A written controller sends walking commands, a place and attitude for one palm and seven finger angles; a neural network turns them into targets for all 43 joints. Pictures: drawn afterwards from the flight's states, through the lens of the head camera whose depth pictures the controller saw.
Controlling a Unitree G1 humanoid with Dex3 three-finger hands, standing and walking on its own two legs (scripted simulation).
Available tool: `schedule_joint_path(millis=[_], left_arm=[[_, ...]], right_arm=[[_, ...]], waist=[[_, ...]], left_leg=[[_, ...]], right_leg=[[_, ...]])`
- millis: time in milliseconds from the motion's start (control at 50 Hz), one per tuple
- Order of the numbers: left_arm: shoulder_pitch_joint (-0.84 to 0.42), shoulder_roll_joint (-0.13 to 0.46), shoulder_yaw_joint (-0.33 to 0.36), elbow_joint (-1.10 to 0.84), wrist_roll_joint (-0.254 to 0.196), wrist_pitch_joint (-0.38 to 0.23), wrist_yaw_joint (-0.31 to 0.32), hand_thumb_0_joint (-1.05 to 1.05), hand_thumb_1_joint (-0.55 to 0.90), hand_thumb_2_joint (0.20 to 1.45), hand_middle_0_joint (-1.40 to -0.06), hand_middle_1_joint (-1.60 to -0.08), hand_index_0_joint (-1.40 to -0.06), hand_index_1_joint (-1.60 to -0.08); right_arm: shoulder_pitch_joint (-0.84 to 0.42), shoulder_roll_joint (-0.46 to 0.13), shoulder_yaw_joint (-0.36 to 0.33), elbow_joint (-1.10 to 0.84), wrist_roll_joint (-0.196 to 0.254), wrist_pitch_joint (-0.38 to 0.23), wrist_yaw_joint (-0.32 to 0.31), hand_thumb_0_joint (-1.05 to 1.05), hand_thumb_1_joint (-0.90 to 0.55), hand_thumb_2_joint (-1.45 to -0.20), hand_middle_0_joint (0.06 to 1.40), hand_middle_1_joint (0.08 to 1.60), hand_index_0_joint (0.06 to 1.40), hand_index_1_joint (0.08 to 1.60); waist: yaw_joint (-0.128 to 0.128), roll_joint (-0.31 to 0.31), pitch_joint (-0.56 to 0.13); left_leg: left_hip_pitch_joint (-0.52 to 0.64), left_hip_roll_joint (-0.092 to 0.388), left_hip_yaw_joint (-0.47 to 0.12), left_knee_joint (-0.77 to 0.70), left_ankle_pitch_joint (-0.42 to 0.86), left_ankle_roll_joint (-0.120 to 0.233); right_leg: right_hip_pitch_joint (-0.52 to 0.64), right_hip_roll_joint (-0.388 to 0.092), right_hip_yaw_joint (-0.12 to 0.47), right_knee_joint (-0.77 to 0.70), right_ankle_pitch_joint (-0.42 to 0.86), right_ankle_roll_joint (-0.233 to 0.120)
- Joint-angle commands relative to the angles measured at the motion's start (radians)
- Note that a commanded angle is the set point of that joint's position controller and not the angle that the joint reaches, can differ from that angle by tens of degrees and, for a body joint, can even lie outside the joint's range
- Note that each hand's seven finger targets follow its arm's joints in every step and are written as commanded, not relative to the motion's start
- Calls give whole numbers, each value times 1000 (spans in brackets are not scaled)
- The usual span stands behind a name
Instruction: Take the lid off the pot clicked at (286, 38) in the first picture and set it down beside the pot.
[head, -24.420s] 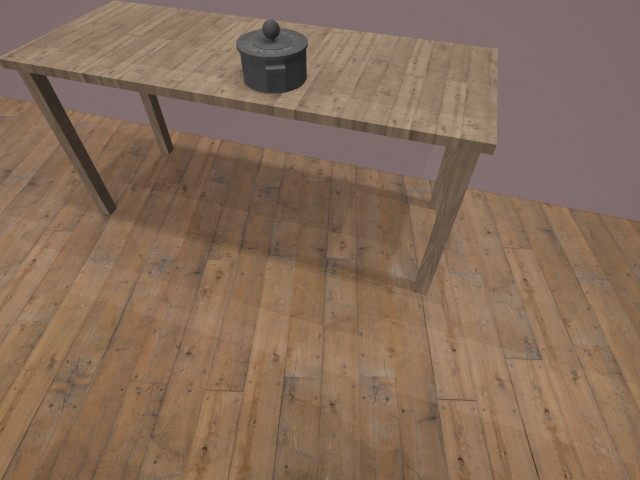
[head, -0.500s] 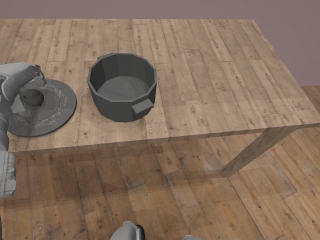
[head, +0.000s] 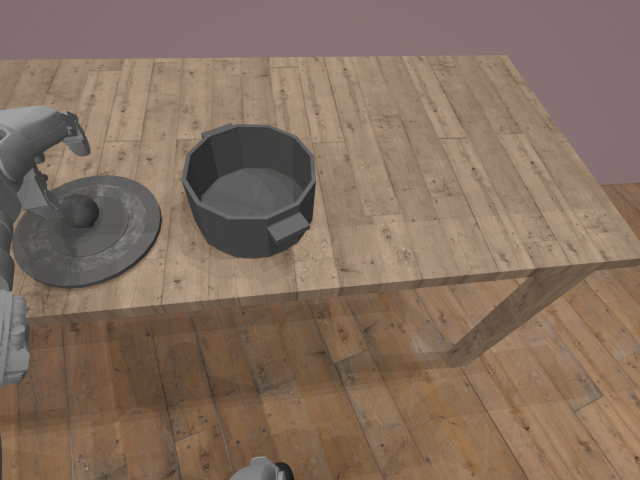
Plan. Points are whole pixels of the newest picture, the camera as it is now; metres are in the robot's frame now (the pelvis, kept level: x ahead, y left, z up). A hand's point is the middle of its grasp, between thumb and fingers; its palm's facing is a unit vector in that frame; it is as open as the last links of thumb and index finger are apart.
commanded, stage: raise the empty hand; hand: left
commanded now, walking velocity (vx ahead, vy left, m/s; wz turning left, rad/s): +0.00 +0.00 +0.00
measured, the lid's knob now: (79, 211) +0.48 +0.33 +0.01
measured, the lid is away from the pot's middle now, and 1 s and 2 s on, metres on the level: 0.24 0.24 0.24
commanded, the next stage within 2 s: draw the hand back to the body in 0.78 s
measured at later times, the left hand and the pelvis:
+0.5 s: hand (14, 147) +0.45 +0.33 +0.15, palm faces -0.37 -0.11 -0.92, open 11.1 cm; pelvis +0.01 +0.00 +0.01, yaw +1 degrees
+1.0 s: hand (9, 125) +0.47 +0.33 +0.17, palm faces -0.35 -0.12 -0.93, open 11.1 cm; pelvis +0.02 -0.01 +0.01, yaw +1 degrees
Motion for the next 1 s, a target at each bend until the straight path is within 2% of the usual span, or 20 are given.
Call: schedule_joint_path(millis=[0,40,100,140,180,240,300,340,360,420,440,480,620,680,720,740,860,900,940,980], left_arm=[[-469,272,53,-219,-8,-2,18,0,-54,734,-385,-791,-385,-791],[-457,306,79,-214,-11,1,16,0,-54,734,-385,-791,-385,-791],[-493,287,61,-269,-15,-1,4,0,-54,734,-385,-791,-385,-791],[-457,303,78,-221,-20,7,-1,0,-54,734,-385,-791,-385,-791],[-495,283,57,-273,-23,3,-13,0,-54,734,-385,-791,-385,-791],[-458,313,79,-214,-26,12,-21,0,-54,734,-385,-791,-385,-791],[-537,258,11,-251,-25,17,-39,0,-54,734,-385,-791,-385,-791],[-545,301,49,-283,-25,12,-41,0,-54,734,-385,-791,-385,-791],[-566,288,36,-315,-28,3,-48,0,-54,734,-385,-791,-385,-791],[-551,272,21,-238,-33,20,-58,0,-54,734,-385,-791,-385,-791],[-566,273,18,-254,-34,24,-60,0,-54,734,-385,-791,-385,-791],[-599,262,6,-279,-31,23,-67,0,-54,734,-385,-791,-385,-791],[-589,325,44,-229,-19,33,-83,0,-54,734,-385,-791,-385,-791],[-609,289,18,-264,-20,35,-96,0,-54,734,-385,-791,-385,-791],[-542,279,13,-168,-27,41,-106,0,-54,734,-385,-791,-385,-791],[-543,308,32,-172,-29,41,-109,0,-54,734,-385,-791,-385,-791],[-611,338,47,-293,-24,8,-113,0,-54,734,-385,-791,-385,-791],[-547,356,84,-296,-29,4,-109,0,-54,734,-385,-791,-385,-791],[-464,359,105,-259,-38,3,-109,0,-54,734,-385,-791,-385,-791],[-457,351,103,-333,-40,2,-107,0,-54,734,-385,-791,-385,-791]], right_arm=[[92,-197,-73,-60,-7,-19,-16,0,-900,-900,200,300,200,300],[86,-198,-72,-67,-5,-17,-15,0,-900,-900,200,300,200,300],[76,-194,-73,-69,-6,-16,-11,0,-900,-900,200,300,200,300],[70,-195,-70,-72,-4,-15,-10,0,-900,-900,200,300,200,300],[58,-193,-70,-78,-5,-15,-8,0,-900,-900,200,300,200,300],[57,-196,-66,-80,-2,-13,-9,0,-900,-900,200,300,200,300],[47,-195,-65,-75,1,-17,-9,0,-900,-900,200,300,200,300],[50,-195,-67,-80,0,-22,-10,0,-900,-900,200,300,200,300],[43,-192,-64,-87,-5,-27,-12,0,-900,-900,200,300,200,300],[43,-195,-62,-76,-1,-24,-10,0,-900,-900,200,300,200,300],[42,-196,-63,-75,1,-28,-9,0,-900,-900,200,300,200,300],[43,-195,-64,-72,-3,-30,-8,0,-900,-900,200,300,200,300],[42,-197,-57,-77,-2,-32,-7,0,-900,-900,200,300,200,300],[38,-191,-63,-82,-4,-31,1,0,-900,-900,200,300,200,300],[45,-195,-58,-79,2,-24,2,0,-900,-900,200,300,200,300],[41,-199,-60,-78,3,-22,3,0,-900,-900,200,300,200,300],[38,-194,-64,-91,-3,-12,1,0,-900,-900,200,300,200,300],[35,-185,-66,-100,-2,-3,7,0,-900,-900,200,300,200,300],[22,-185,-65,-109,2,8,13,0,-900,-900,200,300,200,300],[0,-182,-67,-125,1,21,21,0,-900,-900,200,300,200,300]], waist=[[1,131,-384],[6,112,-383],[6,141,-399],[10,89,-356],[9,126,-383],[11,67,-340],[-2,101,-328],[9,120,-367],[10,141,-386],[3,88,-327],[4,82,-343],[3,119,-353],[13,82,-352],[10,125,-370],[6,54,-317],[10,33,-315],[12,117,-396],[23,127,-411],[29,87,-370],[34,122,-390]], left_leg=[[695,28,-168,-98,173,-46],[681,22,-163,-105,164,-42],[721,26,-165,-112,209,-44],[679,20,-158,-123,159,-39],[713,18,-157,-125,199,-38],[677,14,-153,-139,147,-33],[696,18,-153,-152,120,-33],[736,19,-163,-151,149,-35],[749,17,-161,-149,187,-35],[703,14,-157,-164,109,-32],[710,12,-155,-164,107,-30],[738,14,-158,-157,153,-32],[701,4,-135,-158,187,-29],[744,7,-139,-146,248,-30],[689,2,-133,-150,211,-28],[666,2,-122,-153,183,-27],[745,10,-127,-136,304,-27],[758,7,-131,-130,349,-27],[715,3,-124,-135,309,-26],[730,4,-118,-134,356,-25]], right_leg=[[-229,79,-69,-104,86,-47],[-200,78,-67,-113,90,-47],[-195,75,-68,-121,105,-47],[-170,76,-70,-133,97,-46],[-164,72,-65,-139,114,-47],[-141,74,-68,-153,97,-44],[-160,70,-66,-160,87,-44],[-144,71,-65,-159,100,-47],[-137,68,-63,-163,122,-49],[-137,69,-67,-173,91,-43],[-125,68,-65,-174,94,-43],[-130,68,-66,-172,115,-46],[-67,68,-69,-181,151,-44],[-82,70,-71,-181,164,-44],[-82,74,-73,-181,154,-41],[-68,71,-70,-182,153,-38],[-75,72,-69,-175,197,-43],[-61,74,-74,-170,201,-42],[-54,74,-76,-173,190,-41],[-39,69,-74,-172,212,-42]])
